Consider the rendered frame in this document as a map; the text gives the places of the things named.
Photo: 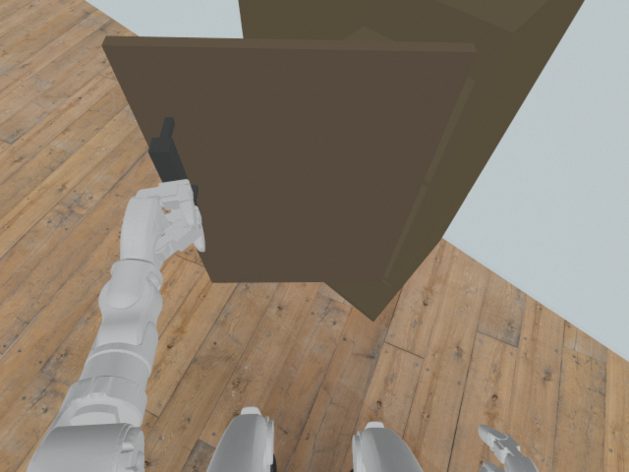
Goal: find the left robot hand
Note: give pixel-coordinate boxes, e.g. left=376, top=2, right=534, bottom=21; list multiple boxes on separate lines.
left=120, top=179, right=205, bottom=270

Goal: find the robot left upper arm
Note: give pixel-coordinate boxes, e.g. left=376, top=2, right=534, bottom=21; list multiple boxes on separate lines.
left=31, top=423, right=145, bottom=472

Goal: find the handle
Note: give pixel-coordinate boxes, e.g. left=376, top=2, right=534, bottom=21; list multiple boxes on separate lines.
left=148, top=117, right=200, bottom=209

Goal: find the robot thigh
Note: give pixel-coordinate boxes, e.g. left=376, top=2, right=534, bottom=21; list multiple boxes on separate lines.
left=206, top=414, right=274, bottom=472
left=352, top=428, right=424, bottom=472

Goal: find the cupboard door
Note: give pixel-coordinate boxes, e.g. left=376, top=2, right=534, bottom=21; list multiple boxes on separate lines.
left=101, top=35, right=478, bottom=283

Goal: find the right robot hand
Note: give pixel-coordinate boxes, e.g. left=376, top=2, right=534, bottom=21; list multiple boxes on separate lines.
left=478, top=425, right=539, bottom=472

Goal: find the robot right thigh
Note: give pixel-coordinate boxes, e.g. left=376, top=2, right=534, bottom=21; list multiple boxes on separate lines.
left=352, top=428, right=424, bottom=472

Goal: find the robot left thigh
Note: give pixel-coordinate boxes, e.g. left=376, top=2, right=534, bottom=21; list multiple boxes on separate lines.
left=206, top=414, right=274, bottom=472

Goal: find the left robot forearm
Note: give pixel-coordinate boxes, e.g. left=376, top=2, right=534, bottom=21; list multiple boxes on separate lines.
left=27, top=259, right=163, bottom=472

